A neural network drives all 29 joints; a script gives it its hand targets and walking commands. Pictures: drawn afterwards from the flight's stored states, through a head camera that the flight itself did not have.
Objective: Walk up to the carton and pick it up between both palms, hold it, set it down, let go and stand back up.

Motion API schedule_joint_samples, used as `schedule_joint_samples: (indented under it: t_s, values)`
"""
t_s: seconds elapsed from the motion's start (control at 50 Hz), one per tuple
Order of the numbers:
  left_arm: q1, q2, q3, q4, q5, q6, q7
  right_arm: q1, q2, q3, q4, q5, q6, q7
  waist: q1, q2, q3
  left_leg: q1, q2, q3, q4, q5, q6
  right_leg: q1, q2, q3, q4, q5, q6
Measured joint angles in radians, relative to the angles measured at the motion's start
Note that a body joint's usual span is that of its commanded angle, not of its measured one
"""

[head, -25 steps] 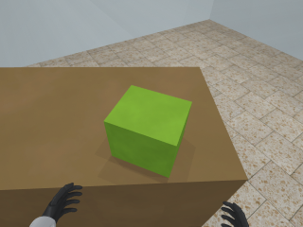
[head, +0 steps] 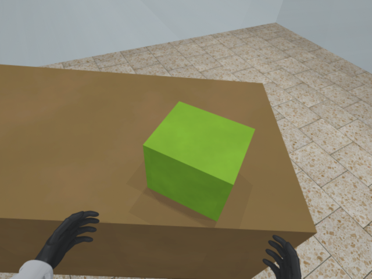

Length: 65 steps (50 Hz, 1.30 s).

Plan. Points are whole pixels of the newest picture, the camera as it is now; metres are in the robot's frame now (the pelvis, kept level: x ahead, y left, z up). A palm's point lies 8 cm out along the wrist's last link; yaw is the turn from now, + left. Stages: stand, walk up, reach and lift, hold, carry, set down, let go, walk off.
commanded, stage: reach and lift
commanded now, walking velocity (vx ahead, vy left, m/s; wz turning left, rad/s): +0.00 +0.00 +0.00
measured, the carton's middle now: (197, 160) +0.42 +0.00 -0.01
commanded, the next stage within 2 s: none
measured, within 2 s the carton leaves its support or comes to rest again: neither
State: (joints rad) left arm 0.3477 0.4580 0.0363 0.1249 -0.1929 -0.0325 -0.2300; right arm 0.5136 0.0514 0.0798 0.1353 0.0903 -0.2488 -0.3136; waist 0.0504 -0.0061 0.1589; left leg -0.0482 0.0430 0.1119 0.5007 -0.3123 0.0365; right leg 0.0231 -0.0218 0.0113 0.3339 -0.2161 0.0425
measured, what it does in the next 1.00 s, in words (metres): stands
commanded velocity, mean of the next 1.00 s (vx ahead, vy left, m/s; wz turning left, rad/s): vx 0.00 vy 0.00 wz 0.00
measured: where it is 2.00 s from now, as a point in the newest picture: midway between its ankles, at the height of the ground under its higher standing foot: outside the picture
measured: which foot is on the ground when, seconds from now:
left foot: down 0.00-1.00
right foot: down 0.00-1.00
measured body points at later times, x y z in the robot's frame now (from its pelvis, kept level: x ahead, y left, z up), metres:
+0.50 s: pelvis +0.00 +0.01 +0.00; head +0.01 +0.06 +0.44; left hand +0.23 +0.27 +0.02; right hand +0.20 -0.16 +0.02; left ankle -0.01 +0.08 -0.74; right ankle -0.01 -0.17 -0.74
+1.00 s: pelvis +0.00 +0.00 +0.00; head +0.04 +0.02 +0.45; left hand +0.31 +0.24 +0.06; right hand +0.25 -0.18 +0.05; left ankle -0.01 +0.08 -0.74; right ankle -0.01 -0.17 -0.74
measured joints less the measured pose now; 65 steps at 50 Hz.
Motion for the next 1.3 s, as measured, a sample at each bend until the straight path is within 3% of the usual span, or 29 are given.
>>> schedule_joint_samples:
  t_s: [0.22,0.38,0.62,0.8,1.02,1.3]
  values:
    - [-0.026,0.058,-0.01,-0.061,-0.058,-0.03,-0.02,0.009,0.047,0.024,-0.095,-0.016,-0.017,-0.067,0.013,-0.005,0.017,-0.051,0.006,-0.017,0.064,-0.022,0.007,-0.036,0.005,-0.015,0.045,-0.018,-0.015]
    - [-0.115,0.089,-0.042,-0.052,-0.097,0.006,-0.005,-0.088,0.042,0.013,-0.107,-0.009,0.059,-0.095,0.007,-0.016,0.027,-0.057,0.005,-0.023,0.086,-0.033,0.014,-0.034,0.005,-0.02,0.056,-0.027,-0.033]
    - [-0.235,0.074,-0.049,-0.09,-0.117,0.135,0.036,-0.226,-0.026,-0.024,-0.174,0.049,0.251,-0.088,-0.021,-0.013,0.002,-0.03,-0.006,-0.007,0.036,-0.024,0.02,-0.005,-0.004,-0.007,-0.009,-0.003,-0.038]
    - [-0.305,0.036,-0.015,-0.1,-0.097,0.205,0.03,-0.258,-0.07,-0.032,-0.222,0.077,0.309,-0.076,-0.04,0.004,0.011,-0.034,-0.014,0.001,-0.007,0.001,0.019,-0.017,-0.01,0.001,-0.042,0.019,-0.024]
    - [-0.469,0.046,-0.014,0.001,-0.115,0.25,0.026,-0.382,-0.081,-0.026,-0.229,0.1,0.388,-0.091,-0.058,-0.014,0.007,-0.057,-0.009,-0.004,-0.038,0.033,0.002,-0.059,-0.006,-0.003,-0.028,0.027,0.009]
    - [-0.663,0.07,0.008,0.146,-0.089,0.363,0.003,-0.575,-0.081,-0.023,-0.181,0.169,0.546,-0.143,-0.099,-0.042,-0.023,-0.058,0.003,-0.01,-0.078,0.061,-0.022,-0.084,0.007,-0.008,-0.015,0.024,-0.006]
